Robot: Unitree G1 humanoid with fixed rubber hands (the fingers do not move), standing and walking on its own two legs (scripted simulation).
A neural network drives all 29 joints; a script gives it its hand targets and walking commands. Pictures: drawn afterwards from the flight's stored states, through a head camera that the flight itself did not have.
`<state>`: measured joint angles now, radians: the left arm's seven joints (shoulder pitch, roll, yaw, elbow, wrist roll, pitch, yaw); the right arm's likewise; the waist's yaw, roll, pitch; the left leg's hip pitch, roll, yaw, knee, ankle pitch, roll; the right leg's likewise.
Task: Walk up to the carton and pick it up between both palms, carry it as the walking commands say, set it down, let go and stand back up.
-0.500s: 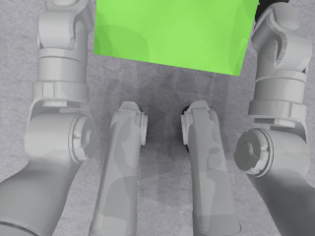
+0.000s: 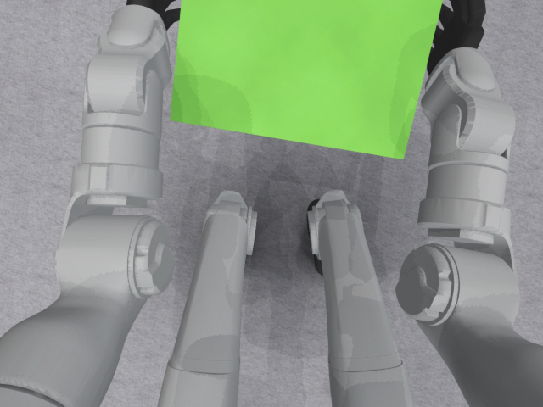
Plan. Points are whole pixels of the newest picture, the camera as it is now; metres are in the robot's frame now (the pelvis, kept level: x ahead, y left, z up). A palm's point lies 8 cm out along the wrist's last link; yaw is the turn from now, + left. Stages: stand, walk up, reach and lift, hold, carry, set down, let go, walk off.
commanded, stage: reach and lift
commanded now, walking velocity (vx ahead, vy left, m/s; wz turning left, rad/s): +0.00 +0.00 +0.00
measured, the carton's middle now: (298, 42) +0.53 -0.02 -0.13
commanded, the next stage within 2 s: none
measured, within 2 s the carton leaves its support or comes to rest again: neither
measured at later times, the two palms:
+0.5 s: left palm (120, 13) +0.50 +0.14 +0.00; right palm (496, 52) +0.47 -0.19 +0.00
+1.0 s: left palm out of the picture +0.49 +0.14 +0.08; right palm out of the picture +0.45 -0.19 +0.07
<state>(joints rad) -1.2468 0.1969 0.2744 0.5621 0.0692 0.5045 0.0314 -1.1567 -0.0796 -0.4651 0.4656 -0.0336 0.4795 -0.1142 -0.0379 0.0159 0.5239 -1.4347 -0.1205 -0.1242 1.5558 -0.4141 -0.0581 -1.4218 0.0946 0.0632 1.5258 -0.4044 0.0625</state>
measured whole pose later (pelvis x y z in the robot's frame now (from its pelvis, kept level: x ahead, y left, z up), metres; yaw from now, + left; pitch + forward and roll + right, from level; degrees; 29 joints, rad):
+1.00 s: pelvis +0.02 +0.01 +0.12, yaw +1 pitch +6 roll -1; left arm -0.97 0.09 0.26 0.52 0.10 0.46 0.03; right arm -0.86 -0.01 -0.43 0.38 -0.08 0.46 -0.09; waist -0.05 0.03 0.52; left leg -0.84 -0.10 -0.14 1.02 -0.27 -0.03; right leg -0.83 0.07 0.10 0.99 -0.27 0.05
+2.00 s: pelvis +0.17 +0.01 +0.21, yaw +0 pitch -4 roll +0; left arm -0.13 -0.11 0.14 0.20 0.19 0.68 -0.02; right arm -0.10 0.13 -0.26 0.15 -0.16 0.69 -0.01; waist -0.07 -0.02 -0.03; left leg -0.07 -0.05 -0.14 0.36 -0.21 0.01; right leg -0.06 0.02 0.12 0.33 -0.20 0.02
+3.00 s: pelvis +0.15 -0.01 +0.21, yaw +0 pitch -6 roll +0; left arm -0.13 -0.13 0.22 0.12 0.23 0.75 -0.04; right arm -0.16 0.13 -0.22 0.17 -0.21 0.73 0.00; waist 0.02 0.00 -0.01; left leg -0.04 -0.03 -0.13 0.34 -0.20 -0.01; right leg -0.05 0.04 0.12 0.35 -0.20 0.00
